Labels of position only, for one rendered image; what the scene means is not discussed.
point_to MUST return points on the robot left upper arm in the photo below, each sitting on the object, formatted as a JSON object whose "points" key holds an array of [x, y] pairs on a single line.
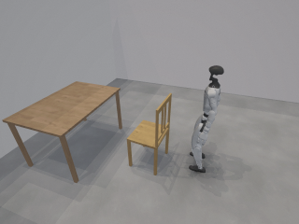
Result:
{"points": [[212, 95]]}

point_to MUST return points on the left robot forearm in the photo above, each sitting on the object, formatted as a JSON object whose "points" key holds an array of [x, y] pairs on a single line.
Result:
{"points": [[210, 119]]}

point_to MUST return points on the right robot foot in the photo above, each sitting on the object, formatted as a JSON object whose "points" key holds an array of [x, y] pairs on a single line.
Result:
{"points": [[203, 155]]}

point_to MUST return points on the robot head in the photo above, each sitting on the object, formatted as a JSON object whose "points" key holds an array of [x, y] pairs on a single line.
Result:
{"points": [[215, 70]]}

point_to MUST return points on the table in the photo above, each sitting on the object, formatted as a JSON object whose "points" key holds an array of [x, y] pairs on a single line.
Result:
{"points": [[60, 112]]}

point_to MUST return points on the chair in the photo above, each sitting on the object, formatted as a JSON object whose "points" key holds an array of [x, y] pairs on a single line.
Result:
{"points": [[151, 134]]}

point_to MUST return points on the robot left hand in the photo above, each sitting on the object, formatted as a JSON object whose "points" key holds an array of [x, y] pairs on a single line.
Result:
{"points": [[202, 136]]}

